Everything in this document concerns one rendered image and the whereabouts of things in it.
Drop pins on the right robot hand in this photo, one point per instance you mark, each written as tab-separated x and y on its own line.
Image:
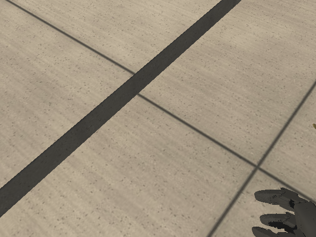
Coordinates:
300	224

